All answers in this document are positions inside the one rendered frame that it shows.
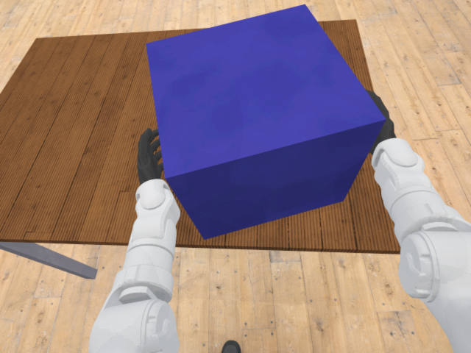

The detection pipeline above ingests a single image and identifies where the table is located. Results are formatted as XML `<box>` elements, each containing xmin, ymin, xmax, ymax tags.
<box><xmin>0</xmin><ymin>19</ymin><xmax>401</xmax><ymax>279</ymax></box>

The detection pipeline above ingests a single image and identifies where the right robot forearm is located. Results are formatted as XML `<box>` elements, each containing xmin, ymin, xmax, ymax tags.
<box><xmin>372</xmin><ymin>138</ymin><xmax>471</xmax><ymax>247</ymax></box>

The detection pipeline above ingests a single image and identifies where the robot right upper arm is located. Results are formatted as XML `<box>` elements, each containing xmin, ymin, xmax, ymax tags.
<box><xmin>398</xmin><ymin>231</ymin><xmax>471</xmax><ymax>353</ymax></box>

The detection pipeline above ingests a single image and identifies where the carton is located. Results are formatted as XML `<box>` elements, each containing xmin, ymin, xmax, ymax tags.
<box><xmin>146</xmin><ymin>4</ymin><xmax>386</xmax><ymax>240</ymax></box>

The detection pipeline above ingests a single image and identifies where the robot right hand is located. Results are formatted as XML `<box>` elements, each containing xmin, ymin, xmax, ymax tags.
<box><xmin>365</xmin><ymin>89</ymin><xmax>397</xmax><ymax>155</ymax></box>

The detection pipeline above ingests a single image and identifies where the left robot forearm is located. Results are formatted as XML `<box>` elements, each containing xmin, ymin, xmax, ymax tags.
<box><xmin>88</xmin><ymin>179</ymin><xmax>180</xmax><ymax>353</ymax></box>

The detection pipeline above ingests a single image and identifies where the robot left upper arm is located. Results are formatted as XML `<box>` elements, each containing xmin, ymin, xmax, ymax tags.
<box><xmin>90</xmin><ymin>299</ymin><xmax>180</xmax><ymax>353</ymax></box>

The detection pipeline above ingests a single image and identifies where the robot left hand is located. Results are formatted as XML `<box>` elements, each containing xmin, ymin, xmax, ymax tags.
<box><xmin>137</xmin><ymin>128</ymin><xmax>164</xmax><ymax>185</ymax></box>

